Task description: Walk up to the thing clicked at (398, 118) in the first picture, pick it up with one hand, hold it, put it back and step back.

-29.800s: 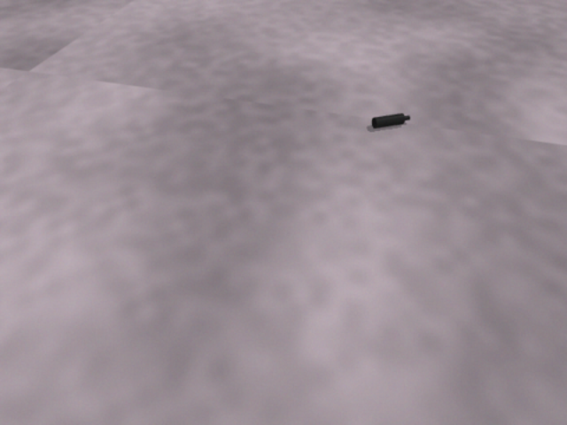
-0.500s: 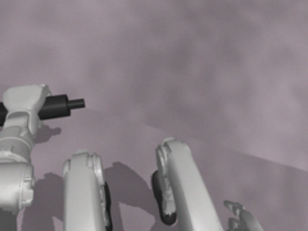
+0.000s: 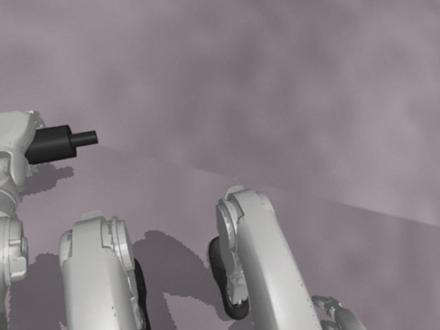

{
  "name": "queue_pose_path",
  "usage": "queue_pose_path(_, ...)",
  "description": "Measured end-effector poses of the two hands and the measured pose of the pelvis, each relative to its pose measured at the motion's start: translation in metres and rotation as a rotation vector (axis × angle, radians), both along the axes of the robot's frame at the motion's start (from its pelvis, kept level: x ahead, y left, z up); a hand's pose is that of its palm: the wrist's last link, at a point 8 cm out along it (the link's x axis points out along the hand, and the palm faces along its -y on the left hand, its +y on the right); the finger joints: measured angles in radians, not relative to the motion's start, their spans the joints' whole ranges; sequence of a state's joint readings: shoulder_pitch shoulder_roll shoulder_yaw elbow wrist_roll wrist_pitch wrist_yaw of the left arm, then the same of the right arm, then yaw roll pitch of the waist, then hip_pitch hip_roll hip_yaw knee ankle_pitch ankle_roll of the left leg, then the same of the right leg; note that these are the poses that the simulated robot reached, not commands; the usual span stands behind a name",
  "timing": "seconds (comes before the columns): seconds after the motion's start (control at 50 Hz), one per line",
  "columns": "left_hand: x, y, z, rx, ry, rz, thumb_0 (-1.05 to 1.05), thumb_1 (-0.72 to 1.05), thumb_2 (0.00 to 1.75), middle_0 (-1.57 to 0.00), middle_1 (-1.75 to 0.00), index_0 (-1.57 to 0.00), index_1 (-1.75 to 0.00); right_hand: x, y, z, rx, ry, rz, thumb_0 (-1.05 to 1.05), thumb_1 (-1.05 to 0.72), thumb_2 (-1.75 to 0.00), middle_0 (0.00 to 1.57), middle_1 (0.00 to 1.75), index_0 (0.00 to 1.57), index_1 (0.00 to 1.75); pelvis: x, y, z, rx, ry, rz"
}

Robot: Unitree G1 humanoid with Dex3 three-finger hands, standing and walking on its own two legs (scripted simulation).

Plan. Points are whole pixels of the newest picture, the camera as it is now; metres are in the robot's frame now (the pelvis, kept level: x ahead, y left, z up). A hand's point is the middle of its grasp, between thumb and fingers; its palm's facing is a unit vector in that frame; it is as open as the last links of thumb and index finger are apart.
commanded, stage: lower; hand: left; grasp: from above
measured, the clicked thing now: (31, 147) +0.46 +0.28 -0.20
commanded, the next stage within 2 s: rest in 0.32 s
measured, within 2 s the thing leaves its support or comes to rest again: neither
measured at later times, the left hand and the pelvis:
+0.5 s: hand (34, 157) +0.45 +0.29 -0.24, palm faces -0.47 -0.08 -0.88, open 9.1 cm; pelvis +0.00 +0.00 -0.04, yaw -2 degrees
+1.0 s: hand (47, 156) +0.46 +0.28 -0.28, palm faces -0.46 -0.11 -0.88, open 9.1 cm; pelvis +0.01 +0.00 -0.05, yaw -5 degrees
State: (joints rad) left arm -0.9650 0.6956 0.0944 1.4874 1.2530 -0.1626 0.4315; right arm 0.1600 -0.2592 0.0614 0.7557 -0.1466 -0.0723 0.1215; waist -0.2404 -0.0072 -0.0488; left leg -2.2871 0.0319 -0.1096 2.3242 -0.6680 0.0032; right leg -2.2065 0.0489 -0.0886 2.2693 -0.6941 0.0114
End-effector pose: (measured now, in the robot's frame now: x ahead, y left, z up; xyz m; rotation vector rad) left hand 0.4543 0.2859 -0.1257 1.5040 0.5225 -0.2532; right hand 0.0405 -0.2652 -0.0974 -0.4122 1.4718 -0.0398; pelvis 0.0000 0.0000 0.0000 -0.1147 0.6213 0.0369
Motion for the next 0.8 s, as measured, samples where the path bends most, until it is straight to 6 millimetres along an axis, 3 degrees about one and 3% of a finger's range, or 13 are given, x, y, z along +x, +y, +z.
queue_pose_path(0.46,0.003,0.001,-0.055,-0.023,-0.005,-0.015,0.00,0.07,0.51,-0.76,-0.54,-0.78,-0.51,0.004,0.001,-0.020,-0.026,0.015,0.054,0.00,-0.91,-0.90,0.20,0.30,0.20,0.30,0.002,0.004,-0.033,-0.031,-0.038,-0.019)
queue_pose_path(0.8,0.011,-0.004,-0.088,-0.025,0.013,0.010,0.00,0.08,0.51,-0.75,-0.54,-0.78,-0.51,-0.001,0.004,-0.028,0.019,0.048,0.097,0.00,-0.90,-0.89,0.20,0.30,0.20,0.30,0.007,0.001,-0.044,-0.042,-0.049,-0.039)
